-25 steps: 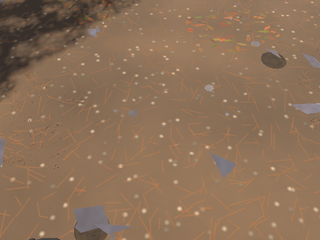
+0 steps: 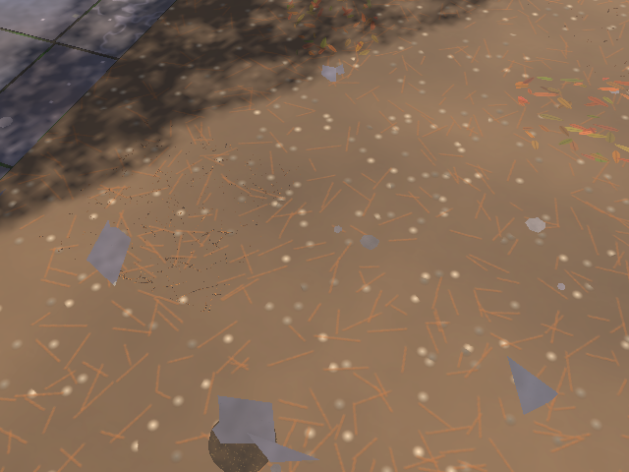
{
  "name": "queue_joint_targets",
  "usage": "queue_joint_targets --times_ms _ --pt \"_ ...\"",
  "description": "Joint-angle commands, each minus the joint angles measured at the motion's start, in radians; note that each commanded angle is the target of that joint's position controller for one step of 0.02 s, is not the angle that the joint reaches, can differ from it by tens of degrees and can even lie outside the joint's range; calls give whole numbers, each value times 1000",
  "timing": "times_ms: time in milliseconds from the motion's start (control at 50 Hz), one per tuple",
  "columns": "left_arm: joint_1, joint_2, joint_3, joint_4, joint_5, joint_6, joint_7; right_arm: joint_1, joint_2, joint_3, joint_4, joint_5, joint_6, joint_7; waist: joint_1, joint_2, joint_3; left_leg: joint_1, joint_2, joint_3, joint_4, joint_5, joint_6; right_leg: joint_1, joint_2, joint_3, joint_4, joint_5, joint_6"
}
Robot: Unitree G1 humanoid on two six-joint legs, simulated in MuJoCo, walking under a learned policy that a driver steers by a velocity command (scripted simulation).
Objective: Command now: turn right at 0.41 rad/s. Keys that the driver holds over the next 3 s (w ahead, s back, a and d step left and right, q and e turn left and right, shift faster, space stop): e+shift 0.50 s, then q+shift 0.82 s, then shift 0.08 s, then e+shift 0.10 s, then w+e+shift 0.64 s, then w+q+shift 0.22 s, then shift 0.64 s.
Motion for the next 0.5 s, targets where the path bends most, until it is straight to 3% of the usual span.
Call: queue_joint_targets --times_ms 20,40,60,80,100,180,220,280,320,340,360,380,400,420,440,460,500 --pt "-67 130 36 -107 -2 -40 -1 107 -235 -87 -40 -38 -1 -13 -99 281 -179 233 415 -296 -122 504 277 -275 8 -41 312 -339 29" --pt "-64 179 62 -96 -8 -29 2 75 -176 -68 -55 -44 -11 -13 -100 221 -148 199 410 -266 -141 540 293 -303 -7 -18 511 -357 53" --pt "-25 165 70 -74 -9 -8 10 10 -146 -58 -64 -35 -20 -16 -61 191 -127 172 357 -185 -136 511 252 -315 -23 -7 594 -316 67" --pt "12 151 70 -62 -3 17 19 -48 -131 -56 -68 -15 -30 -16 -38 194 -96 147 318 -112 -136 485 217 -327 -38 -6 617 -254 87" --pt "11 135 68 -67 1 32 23 -64 -126 -55 -64 -7 -37 -18 -35 192 -76 131 303 -68 -141 483 202 -336 -52 -12 617 -200 101" --pt "-55 81 46 -140 3 43 -2 -43 -144 -69 -38 -11 -34 -23 -69 173 -82 137 293 42 -136 418 198 -282 -83 -71 424 -87 113" --pt "-68 78 41 -172 6 41 -21 -34 -182 -84 -28 -5 -32 -18 -80 177 -103 133 323 65 -121 441 199 -207 -87 -100 315 -91 88" --pt "-35 114 58 -192 4 52 -37 -35 -211 -99 -14 20 -41 1 -67 179 -112 128 359 91 -66 450 175 -116 -63 -149 196 -82 42" --pt "31 127 75 -182 3 61 -31 -42 -194 -99 1 39 -47 13 -24 144 -117 70 337 157 57 382 106 25 -21 -174 34 31 -7" --pt "105 178 101 -164 10 58 -13 18 -161 -93 26 33 -52 23 -1 25 -142 -26 266 219 238 286 40 185 -7 -104 -72 201 -57" --pt "157 349 144 -181 12 48 10 -6 -93 -70 -32 -18 -55 25 -10 -335 -144 -385 109 266 602 -279 -74 406 -268 324 -115 717 -210" --pt "149 351 131 -212 53 15 -4 -111 -99 -63 -77 -25 -61 17 32 -305 -264 -527 -9 32 800 -466 -88 413 -388 586 -181 650 -402" --pt "130 303 116 -210 54 -10 -13 -159 -142 -72 -75 -4 -63 11 49 -161 -250 -547 16 -41 841 -408 -61 399 -365 509 -212 514 -379" --pt "94 271 107 -202 35 -22 -4 -167 -139 -72 -72 5 -66 5 18 -113 -195 -550 29 -61 807 -320 -34 355 -312 447 -212 407 -323" --pt "36 235 95 -208 10 -17 7 -142 -149 -76 -52 -2 -65 -4 -17 -54 -160 -543 48 -70 745 -237 -28 309 -268 390 -211 339 -270" --pt "-27 216 85 -223 1 -7 19 -124 -166 -83 -45 -8 -62 -9 -50 -67 -143 -491 50 -72 684 -172 -28 240 -232 348 -215 315 -239" --pt "-63 210 81 -244 15 6 35 -90 -148 -80 -23 -9 -62 1 -71 -83 -156 -417 9 -56 633 -89 -42 183 -182 314 -216 337 -222"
